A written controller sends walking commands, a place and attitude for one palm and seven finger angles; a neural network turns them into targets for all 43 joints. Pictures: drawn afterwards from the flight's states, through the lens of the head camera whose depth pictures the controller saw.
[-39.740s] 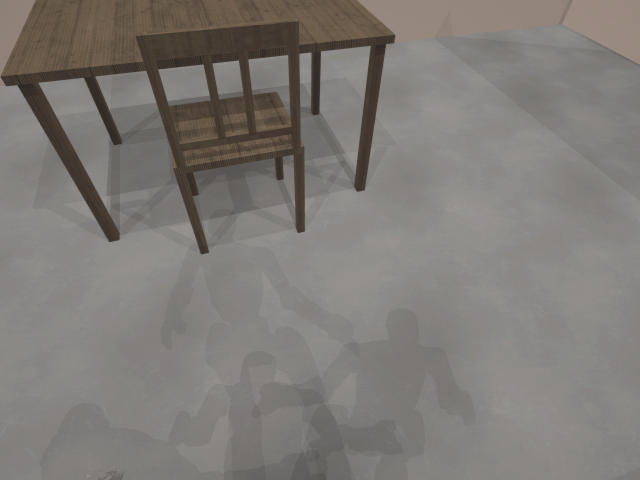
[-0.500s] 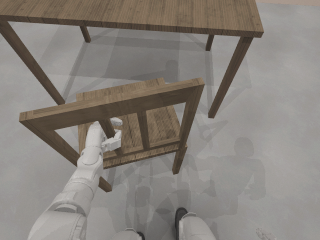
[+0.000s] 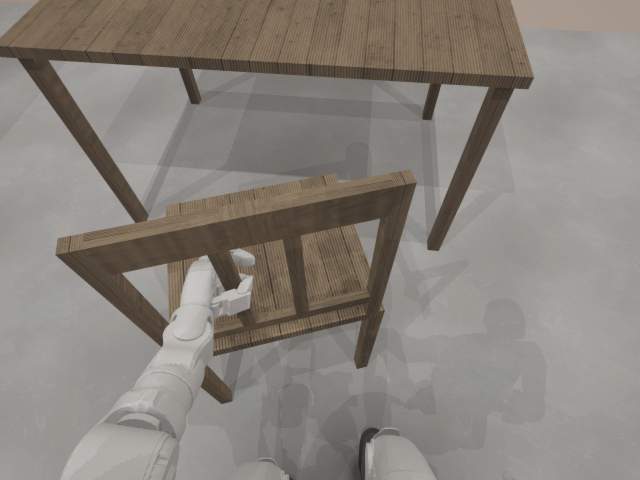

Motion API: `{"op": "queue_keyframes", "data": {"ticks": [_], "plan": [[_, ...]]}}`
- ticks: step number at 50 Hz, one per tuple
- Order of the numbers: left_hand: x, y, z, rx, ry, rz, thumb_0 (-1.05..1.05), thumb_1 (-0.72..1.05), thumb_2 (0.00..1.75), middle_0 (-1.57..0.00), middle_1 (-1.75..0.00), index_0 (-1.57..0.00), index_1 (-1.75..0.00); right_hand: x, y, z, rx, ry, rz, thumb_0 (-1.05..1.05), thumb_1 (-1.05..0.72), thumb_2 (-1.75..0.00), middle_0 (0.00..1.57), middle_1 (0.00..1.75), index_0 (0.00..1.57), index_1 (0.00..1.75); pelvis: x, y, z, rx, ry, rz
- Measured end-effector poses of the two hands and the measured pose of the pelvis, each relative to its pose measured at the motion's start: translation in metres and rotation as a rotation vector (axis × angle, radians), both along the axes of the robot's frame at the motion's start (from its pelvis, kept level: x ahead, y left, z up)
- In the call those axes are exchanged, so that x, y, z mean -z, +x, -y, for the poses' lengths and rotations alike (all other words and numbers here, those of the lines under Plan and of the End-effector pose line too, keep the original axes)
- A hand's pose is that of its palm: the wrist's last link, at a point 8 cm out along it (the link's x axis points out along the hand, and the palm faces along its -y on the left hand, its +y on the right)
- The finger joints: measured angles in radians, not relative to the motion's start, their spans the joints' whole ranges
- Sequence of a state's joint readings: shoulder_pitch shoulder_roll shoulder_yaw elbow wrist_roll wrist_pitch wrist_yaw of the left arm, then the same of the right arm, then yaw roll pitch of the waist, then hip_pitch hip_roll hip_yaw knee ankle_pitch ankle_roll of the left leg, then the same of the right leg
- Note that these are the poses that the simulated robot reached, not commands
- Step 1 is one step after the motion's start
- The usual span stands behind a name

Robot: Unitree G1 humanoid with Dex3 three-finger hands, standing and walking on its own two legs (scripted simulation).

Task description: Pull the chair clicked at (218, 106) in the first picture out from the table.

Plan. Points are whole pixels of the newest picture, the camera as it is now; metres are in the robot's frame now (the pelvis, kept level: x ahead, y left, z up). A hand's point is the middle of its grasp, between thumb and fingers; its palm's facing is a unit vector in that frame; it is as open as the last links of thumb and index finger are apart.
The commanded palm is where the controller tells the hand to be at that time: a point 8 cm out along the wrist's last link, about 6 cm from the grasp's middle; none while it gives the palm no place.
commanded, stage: step backward, pulling the chair out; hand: left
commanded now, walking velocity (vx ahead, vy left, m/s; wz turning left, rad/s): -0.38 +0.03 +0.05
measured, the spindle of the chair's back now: (235, 289) +0.39 +0.14 -0.09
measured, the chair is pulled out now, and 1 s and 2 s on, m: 0.36 0.36 0.36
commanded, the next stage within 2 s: none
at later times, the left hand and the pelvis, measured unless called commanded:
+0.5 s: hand (242, 293) +0.36 +0.12 -0.05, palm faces +0.02 -0.98 -0.18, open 5.5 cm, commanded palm +0.37 +0.17 -0.04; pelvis -0.01 +0.00 +0.01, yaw +1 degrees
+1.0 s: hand (242, 293) +0.36 +0.12 -0.05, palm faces +0.00 -0.98 -0.18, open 5.5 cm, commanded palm +0.37 +0.17 -0.04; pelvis -0.01 +0.00 +0.01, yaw +1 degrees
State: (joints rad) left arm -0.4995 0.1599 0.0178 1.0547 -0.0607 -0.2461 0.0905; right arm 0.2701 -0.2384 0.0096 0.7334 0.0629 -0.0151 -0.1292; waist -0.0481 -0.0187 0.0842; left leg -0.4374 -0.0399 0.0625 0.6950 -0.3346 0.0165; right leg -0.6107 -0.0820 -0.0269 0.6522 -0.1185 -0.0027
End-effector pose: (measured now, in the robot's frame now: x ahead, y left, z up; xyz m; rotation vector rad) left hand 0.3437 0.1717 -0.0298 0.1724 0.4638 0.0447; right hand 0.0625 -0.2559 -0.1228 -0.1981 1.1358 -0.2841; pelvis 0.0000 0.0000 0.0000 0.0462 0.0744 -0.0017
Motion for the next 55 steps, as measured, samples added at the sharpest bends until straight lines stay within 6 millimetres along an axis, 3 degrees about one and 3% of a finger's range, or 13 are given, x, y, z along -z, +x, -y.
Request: {"op": "queue_keyframes", "data": {"ticks": [6, 22, 30, 40, 50, 55], "plan": [[0.0, 0.0, 0.001, -0.019, 0.003, -0.006, 0.05, 0.64, 0.76, -0.31, -1.14, -0.49, -1.45, 0.001, 0.008, 0.001, -0.013, 0.01, 0.02, 0.01, -0.9, -0.9, 0.2, 0.3, 0.21, 0.3, -0.001, -0.002, 0.003, -0.011, -0.012, -0.006], [-0.001, 0.0, 0.001, -0.02, 0.012, -0.007, 0.04, 0.64, 0.77, -0.31, -1.15, -0.49, -1.45, -0.008, 0.002, 0.023, -0.01, -0.041, -0.001, 0.01, -0.9, -0.9, 0.2, 0.3, 0.21, 0.3, -0.004, -0.004, 0.008, -0.021, -0.016, -0.005], [-0.001, 0.0, -0.001, 0.009, 0.004, -0.011, 0.04, 0.66, 0.73, -0.28, -1.17, -0.49, -1.45, -0.018, -0.006, 0.017, -0.01, -0.066, -0.009, 0.01, -0.9, -0.9, 0.2, 0.3, 0.21, 0.3, -0.008, -0.004, 0.0, -0.009, -0.009, -0.002], [-0.001, 0.0, 0.0, -0.017, 0.018, -0.009, 0.04, 0.63, 0.77, -0.3, -1.16, -0.49, -1.45, 0.002, 0.007, 0.007, -0.016, 0.007, 0.01, 0.01, -0.9, -0.9, 0.2, 0.3, 0.21, 0.3, -0.001, -0.003, 0.011, -0.013, -0.01, 0.009], [-0.002, 0.0, 0.0, 0.004, 0.007, -0.02, 0.04, 0.65, 0.73, -0.27, -1.17, -0.49, -1.45, -0.015, -0.001, 0.012, -0.025, -0.052, -0.003, 0.01, -0.9, -0.9, 0.2, 0.3, 0.21, 0.3, -0.008, -0.006, 0.001, -0.011, -0.014, 0.005], [-0.001, 0.001, -0.001, 0.017, 0.018, -0.011, 0.04, 0.64, 0.74, -0.28, -1.17, -0.49, -1.45, -0.01, 0.002, 0.013, -0.026, -0.048, -0.007, 0.01, -0.9, -0.9, 0.2, 0.3, 0.21, 0.3, -0.004, -0.002, 0.004, -0.008, -0.001, 0.019]]}}
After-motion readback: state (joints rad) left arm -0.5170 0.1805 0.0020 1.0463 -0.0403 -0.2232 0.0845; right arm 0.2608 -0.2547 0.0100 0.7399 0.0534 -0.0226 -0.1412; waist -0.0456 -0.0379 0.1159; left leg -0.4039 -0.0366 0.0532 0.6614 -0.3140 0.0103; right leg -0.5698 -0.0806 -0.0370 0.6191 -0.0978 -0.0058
